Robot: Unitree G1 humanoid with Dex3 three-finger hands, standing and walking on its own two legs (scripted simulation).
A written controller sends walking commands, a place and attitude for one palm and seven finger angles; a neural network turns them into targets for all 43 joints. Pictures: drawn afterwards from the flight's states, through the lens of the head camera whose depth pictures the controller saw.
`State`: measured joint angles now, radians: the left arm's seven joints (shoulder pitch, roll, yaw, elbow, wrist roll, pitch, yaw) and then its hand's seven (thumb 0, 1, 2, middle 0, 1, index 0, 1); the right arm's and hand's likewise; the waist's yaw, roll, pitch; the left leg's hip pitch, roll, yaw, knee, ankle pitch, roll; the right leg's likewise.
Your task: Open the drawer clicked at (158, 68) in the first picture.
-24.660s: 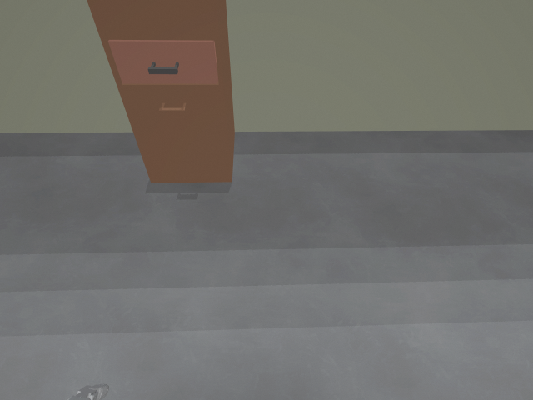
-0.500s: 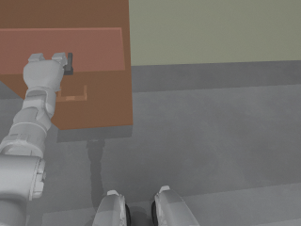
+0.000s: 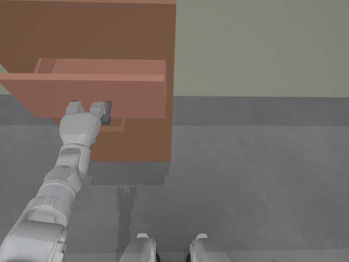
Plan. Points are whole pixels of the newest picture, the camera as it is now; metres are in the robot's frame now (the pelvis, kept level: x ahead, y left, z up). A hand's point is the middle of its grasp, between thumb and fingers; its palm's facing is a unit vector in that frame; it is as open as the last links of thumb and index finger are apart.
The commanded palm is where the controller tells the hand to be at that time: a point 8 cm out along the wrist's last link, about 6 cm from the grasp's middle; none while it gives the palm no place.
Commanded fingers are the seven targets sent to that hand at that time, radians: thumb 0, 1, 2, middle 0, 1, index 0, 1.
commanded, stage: pull the drawer open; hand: left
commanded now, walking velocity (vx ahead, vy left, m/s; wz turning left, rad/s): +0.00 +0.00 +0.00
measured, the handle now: (90, 112) +0.48 +0.22 -0.03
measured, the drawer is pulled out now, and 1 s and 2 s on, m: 0.06 0.17 0.30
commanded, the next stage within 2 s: none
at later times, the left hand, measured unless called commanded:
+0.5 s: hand (86, 157) +0.37 +0.22 -0.05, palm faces -0.04 -0.05 -1.00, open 5.5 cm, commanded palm +0.33 +0.22 +0.00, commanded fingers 0.00 0.90 0.90 -0.40 -1.35 -0.40 -1.35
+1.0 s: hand (83, 175) +0.32 +0.22 -0.05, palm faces -0.04 -0.05 -1.00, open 5.5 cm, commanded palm +0.29 +0.22 +0.00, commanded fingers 0.00 0.90 0.90 -0.40 -1.35 -0.40 -1.35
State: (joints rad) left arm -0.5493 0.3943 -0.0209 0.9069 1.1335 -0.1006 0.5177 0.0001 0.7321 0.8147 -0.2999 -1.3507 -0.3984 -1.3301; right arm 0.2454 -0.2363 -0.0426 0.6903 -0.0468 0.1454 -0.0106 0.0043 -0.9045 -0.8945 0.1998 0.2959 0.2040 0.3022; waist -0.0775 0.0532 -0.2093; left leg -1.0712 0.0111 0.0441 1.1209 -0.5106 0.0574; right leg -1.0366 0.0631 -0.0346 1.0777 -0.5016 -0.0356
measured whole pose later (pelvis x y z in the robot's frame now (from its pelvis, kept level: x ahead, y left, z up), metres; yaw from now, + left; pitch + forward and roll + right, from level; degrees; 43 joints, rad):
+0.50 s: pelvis +0.00 +0.00 +0.01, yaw +0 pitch +23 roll -2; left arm -0.33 0.35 -0.04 0.75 1.13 -0.08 0.54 0.00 0.72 0.83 -0.30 -1.35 -0.41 -1.34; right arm 0.23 -0.23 -0.05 0.68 -0.04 0.17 -0.02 0.01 -0.90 -0.89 0.20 0.30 0.20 0.30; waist -0.05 0.05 -0.21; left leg -0.99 0.01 0.05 1.09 -0.50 0.05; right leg -0.96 0.06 -0.03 1.06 -0.50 -0.04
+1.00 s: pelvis -0.01 -0.01 +0.01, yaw +1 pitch +21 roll -1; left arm -0.18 0.33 -0.06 0.62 1.13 -0.05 0.55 0.01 0.72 0.84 -0.30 -1.35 -0.41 -1.35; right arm 0.19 -0.23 -0.04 0.65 -0.03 0.14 -0.04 0.01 -0.90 -0.89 0.20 0.30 0.20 0.30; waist -0.02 0.05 -0.20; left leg -0.97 0.00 0.05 1.09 -0.49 0.05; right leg -0.95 0.06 -0.03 1.07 -0.50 -0.05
